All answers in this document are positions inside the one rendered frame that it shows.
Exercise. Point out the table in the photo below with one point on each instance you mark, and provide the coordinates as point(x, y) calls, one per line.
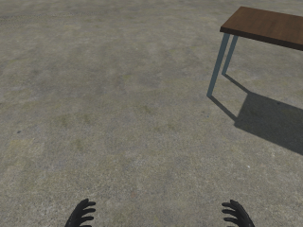
point(260, 25)

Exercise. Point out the robot right hand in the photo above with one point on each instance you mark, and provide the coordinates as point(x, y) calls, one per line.
point(242, 218)

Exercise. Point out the robot left hand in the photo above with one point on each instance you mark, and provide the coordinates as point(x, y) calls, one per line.
point(75, 220)

